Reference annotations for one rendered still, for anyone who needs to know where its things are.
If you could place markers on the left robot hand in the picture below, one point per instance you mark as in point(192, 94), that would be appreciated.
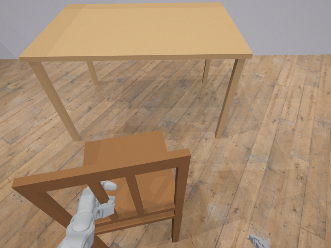
point(88, 202)

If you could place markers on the robot left forearm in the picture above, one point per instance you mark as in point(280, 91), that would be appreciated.
point(80, 231)

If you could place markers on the table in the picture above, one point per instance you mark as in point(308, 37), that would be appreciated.
point(138, 31)

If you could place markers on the right robot hand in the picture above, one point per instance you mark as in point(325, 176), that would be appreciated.
point(258, 242)

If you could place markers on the chair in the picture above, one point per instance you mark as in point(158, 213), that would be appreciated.
point(138, 164)

